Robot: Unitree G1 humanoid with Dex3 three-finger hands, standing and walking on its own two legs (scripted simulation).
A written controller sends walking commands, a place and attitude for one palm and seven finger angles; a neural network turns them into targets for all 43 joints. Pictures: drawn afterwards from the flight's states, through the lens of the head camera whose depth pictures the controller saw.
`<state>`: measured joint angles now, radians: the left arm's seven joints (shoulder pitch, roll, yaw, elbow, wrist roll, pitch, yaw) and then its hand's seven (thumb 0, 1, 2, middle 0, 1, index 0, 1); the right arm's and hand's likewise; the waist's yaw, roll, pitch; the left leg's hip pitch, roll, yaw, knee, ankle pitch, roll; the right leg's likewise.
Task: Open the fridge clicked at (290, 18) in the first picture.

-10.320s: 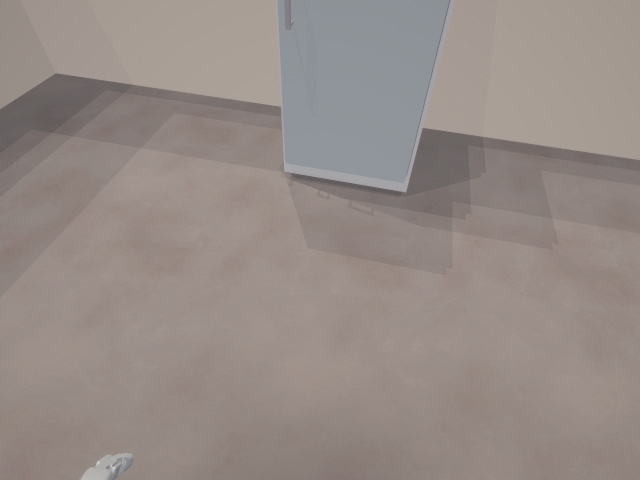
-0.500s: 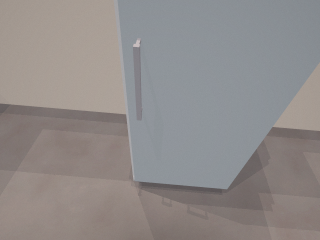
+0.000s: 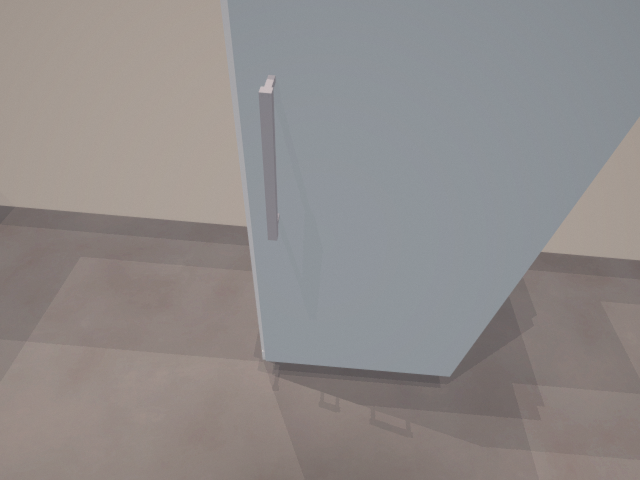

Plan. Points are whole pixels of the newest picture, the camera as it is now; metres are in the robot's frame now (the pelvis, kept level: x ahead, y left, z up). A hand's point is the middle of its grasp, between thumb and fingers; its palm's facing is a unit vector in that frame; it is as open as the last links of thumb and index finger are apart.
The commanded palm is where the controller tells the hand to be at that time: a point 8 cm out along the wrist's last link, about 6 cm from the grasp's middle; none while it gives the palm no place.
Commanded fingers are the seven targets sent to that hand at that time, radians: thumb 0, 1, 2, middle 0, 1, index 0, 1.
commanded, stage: look again from close up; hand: left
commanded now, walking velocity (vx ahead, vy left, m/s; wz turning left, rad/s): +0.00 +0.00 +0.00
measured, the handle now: (272, 168) +0.55 +0.12 +0.09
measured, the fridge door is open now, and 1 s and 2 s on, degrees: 0 0 0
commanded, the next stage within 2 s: raise the hand to about handle height in 0.94 s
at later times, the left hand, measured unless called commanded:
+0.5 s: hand out of the picture -0.01 +0.16 -0.18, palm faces +0.03 -0.99 -0.16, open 7.4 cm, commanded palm none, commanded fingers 0.00 0.90 0.90 -0.20 -0.30 -0.20 -0.30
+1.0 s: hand out of the picture +0.00 +0.16 -0.18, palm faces +0.03 -0.99 -0.16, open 7.4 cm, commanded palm none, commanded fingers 0.00 0.90 0.90 -0.20 -0.30 -0.20 -0.30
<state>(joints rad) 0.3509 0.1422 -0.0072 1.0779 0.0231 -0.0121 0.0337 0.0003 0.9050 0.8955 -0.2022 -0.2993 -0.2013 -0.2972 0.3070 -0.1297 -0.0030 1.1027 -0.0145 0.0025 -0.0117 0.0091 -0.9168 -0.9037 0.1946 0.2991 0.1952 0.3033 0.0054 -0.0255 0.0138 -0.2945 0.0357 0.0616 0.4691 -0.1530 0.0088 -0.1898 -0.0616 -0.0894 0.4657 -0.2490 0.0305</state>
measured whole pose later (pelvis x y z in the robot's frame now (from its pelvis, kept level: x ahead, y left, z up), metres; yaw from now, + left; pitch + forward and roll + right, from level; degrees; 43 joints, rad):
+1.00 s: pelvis +0.02 +0.00 +0.00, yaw +0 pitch -1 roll +0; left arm 0.34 0.14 0.00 1.10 0.02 -0.02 0.03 0.00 0.91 0.90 -0.20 -0.30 -0.20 -0.30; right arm 0.29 -0.14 0.00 1.12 -0.01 -0.01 -0.02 0.01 -0.92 -0.90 0.19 0.30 0.20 0.30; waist 0.01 -0.02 0.03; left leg -0.25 0.03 0.07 0.44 -0.17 0.01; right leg -0.15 -0.06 -0.08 0.43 -0.26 0.03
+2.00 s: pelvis +0.03 -0.02 -0.05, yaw +0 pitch +10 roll -2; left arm 0.40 0.28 0.36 -0.03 -0.38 -0.34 -0.35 0.00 -0.02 0.50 -0.27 -0.89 -0.27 -0.89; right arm 0.30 -0.24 -0.02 0.61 0.04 -0.22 -0.07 0.01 -0.90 -0.90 0.20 0.30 0.20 0.30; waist 0.01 0.03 -0.10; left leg -0.70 0.08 0.02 0.91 -0.39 -0.02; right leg -0.57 -0.04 -0.10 0.89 -0.49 0.01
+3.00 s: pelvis +0.03 -0.02 -0.02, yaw +0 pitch +3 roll -1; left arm 0.02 0.41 0.45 0.22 -0.37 -0.13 -0.47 -0.02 -0.50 0.30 -0.31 -1.20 -0.30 -1.20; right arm 0.27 -0.27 0.03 0.60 0.06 -0.22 -0.11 0.01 -0.90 -0.90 0.20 0.30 0.20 0.30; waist 0.01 0.02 -0.04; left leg -0.43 0.07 0.03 0.67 -0.29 -0.02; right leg -0.31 -0.03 -0.09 0.64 -0.38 0.00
